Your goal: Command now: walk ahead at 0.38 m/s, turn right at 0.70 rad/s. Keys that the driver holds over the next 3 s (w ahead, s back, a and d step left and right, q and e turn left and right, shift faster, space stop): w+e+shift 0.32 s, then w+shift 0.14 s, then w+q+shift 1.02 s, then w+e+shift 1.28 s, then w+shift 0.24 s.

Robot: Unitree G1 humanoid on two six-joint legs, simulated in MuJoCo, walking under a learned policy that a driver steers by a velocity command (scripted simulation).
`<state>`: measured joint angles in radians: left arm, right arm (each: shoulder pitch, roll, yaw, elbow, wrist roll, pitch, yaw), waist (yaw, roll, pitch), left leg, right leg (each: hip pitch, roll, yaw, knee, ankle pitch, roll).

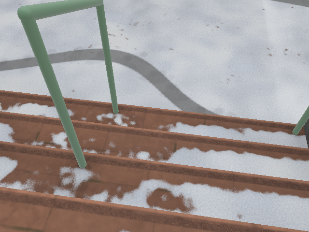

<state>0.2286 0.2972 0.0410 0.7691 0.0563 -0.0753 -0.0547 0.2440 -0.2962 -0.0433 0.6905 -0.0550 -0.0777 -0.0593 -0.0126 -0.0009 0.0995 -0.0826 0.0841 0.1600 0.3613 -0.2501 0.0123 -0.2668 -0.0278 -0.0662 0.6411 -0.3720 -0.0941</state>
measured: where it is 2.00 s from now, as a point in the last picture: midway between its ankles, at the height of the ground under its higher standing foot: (194, 139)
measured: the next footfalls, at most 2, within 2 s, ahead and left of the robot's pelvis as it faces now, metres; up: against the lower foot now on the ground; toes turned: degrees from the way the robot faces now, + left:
right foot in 0.12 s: +0.05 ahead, -0.15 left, +0.00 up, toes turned -9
left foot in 0.58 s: +0.42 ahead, -0.14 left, +0.00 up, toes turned -24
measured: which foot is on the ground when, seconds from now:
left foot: down 0.00-0.12, up 0.14-0.56, down 0.58-1.00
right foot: up 0.00-0.10, down 0.12-0.56, up 0.58-1.00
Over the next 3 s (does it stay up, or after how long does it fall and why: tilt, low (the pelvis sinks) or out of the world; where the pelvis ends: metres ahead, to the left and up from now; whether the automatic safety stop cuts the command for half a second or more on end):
stays up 2.20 -0.36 -0.69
